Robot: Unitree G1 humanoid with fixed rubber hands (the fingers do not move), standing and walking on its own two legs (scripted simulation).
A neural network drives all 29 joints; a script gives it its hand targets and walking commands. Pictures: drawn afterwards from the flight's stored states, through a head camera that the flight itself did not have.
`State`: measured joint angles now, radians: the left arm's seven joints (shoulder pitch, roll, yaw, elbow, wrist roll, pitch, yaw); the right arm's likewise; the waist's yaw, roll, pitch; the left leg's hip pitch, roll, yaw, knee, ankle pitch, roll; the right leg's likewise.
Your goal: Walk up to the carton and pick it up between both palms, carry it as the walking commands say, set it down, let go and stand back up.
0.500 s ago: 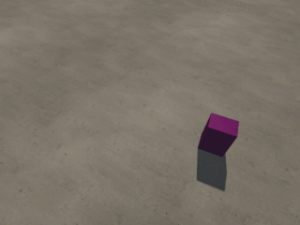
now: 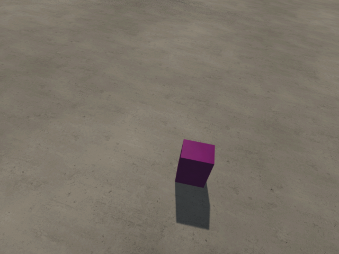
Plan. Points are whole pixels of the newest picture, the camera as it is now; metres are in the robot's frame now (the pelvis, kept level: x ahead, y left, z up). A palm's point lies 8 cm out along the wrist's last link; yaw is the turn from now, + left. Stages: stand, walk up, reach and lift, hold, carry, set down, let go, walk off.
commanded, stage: walk up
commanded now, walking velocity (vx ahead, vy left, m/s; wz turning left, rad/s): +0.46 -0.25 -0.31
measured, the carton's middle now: (194, 164) +0.79 -0.19 -0.62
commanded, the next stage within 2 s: none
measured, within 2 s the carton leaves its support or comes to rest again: neither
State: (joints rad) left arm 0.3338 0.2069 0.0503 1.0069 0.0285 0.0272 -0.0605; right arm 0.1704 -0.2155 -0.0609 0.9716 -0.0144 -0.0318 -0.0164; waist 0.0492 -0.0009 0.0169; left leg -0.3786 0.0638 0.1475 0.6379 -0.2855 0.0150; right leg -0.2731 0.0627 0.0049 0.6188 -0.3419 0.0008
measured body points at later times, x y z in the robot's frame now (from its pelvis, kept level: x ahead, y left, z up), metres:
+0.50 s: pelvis +0.21 -0.12 -0.01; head +0.26 -0.15 +0.43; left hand +0.40 +0.08 -0.14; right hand +0.06 -0.32 -0.16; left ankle +0.08 +0.05 -0.68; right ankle +0.29 -0.23 -0.73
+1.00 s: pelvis +0.39 -0.09 +0.01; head +0.42 -0.06 +0.46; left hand +0.39 +0.15 -0.16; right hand +0.44 -0.32 -0.12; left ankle +0.44 +0.00 -0.72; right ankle +0.30 -0.23 -0.71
